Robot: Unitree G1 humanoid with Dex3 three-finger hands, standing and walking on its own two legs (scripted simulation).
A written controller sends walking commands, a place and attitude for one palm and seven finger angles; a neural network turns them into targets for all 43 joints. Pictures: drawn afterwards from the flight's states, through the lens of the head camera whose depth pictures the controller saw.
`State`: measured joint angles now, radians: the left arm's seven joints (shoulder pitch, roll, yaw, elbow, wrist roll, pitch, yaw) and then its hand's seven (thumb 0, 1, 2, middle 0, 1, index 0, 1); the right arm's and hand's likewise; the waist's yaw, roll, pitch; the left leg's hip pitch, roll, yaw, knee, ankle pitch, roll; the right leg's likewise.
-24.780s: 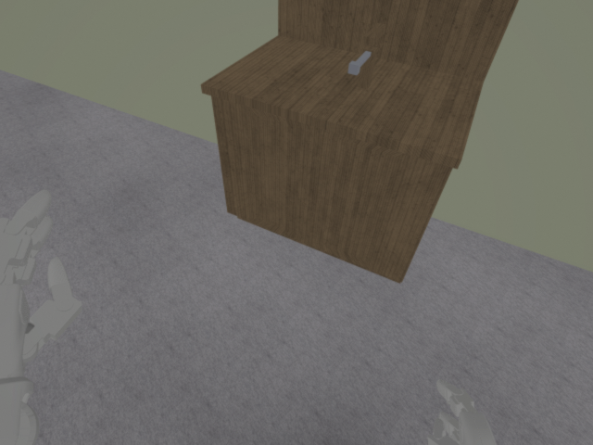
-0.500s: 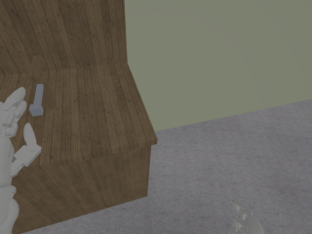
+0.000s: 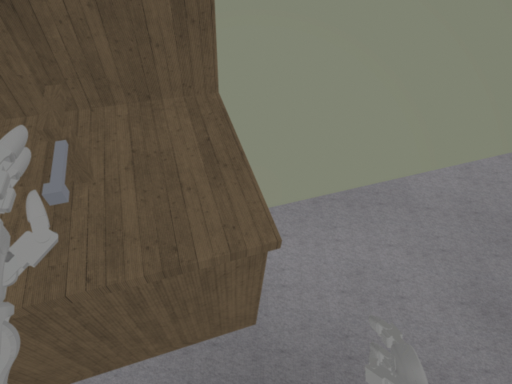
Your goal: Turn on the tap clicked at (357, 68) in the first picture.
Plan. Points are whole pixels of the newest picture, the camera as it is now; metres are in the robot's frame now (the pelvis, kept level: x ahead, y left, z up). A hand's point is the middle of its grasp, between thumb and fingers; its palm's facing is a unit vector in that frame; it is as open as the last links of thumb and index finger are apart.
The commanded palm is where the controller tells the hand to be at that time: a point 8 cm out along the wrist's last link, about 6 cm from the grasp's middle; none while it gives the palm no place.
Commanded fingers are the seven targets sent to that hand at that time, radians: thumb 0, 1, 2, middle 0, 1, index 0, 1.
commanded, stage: come to a stop and stand still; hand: left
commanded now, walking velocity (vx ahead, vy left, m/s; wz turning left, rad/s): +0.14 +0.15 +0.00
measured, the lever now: (56, 193) +0.37 +0.36 +0.07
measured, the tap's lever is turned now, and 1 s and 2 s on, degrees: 0 0 0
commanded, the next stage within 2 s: look again from close up in 1.12 s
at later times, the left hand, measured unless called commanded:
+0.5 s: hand (43, 203) +0.26 +0.27 +0.19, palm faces +0.39 -0.84 -0.38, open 7.4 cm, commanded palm +0.20 +0.30 +0.20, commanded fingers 0.00 0.90 0.90 -0.20 -0.30 -0.20 -0.30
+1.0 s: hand (57, 187) +0.29 +0.27 +0.18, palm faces +0.33 -0.86 -0.38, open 7.4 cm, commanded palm +0.23 +0.31 +0.20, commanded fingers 0.00 0.90 0.90 -0.20 -0.30 -0.20 -0.30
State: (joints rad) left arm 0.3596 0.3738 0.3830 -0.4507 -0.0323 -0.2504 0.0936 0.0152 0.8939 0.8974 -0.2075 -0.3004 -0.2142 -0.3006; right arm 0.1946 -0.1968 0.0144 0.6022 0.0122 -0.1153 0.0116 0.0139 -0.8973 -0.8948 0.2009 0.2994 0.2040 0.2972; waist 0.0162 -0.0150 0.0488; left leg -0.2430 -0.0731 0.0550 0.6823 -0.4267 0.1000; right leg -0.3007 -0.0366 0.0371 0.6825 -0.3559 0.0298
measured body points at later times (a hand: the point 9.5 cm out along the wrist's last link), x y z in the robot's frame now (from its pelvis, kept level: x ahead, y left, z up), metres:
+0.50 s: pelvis +0.03 +0.03 +0.01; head +0.04 +0.04 +0.46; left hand +0.24 +0.32 +0.21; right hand +0.19 -0.20 -0.06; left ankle +0.10 +0.16 -0.72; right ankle +0.03 -0.11 -0.72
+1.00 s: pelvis +0.06 +0.04 +0.02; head +0.07 +0.05 +0.47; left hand +0.26 +0.32 +0.20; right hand +0.23 -0.20 -0.04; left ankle +0.10 +0.16 -0.72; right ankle +0.03 -0.11 -0.72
